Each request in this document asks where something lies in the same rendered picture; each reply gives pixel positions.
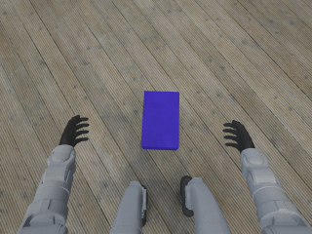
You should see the robot right hand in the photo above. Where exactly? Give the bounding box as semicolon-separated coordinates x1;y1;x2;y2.
223;120;255;153

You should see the robot right forearm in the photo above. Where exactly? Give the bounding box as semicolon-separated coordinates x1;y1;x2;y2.
240;148;312;230

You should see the robot left hand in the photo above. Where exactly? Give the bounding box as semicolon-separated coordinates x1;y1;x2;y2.
58;114;90;147

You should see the robot right foot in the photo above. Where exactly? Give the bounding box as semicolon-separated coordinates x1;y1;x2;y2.
180;175;194;217

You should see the robot left upper arm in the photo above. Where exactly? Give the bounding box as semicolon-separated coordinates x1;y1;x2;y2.
19;223;68;234

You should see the right robot thigh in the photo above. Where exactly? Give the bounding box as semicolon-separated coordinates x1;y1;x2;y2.
184;182;232;234

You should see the carton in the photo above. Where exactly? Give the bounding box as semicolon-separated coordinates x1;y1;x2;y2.
140;91;179;151

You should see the robot left forearm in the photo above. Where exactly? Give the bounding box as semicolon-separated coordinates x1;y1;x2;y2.
17;144;76;234

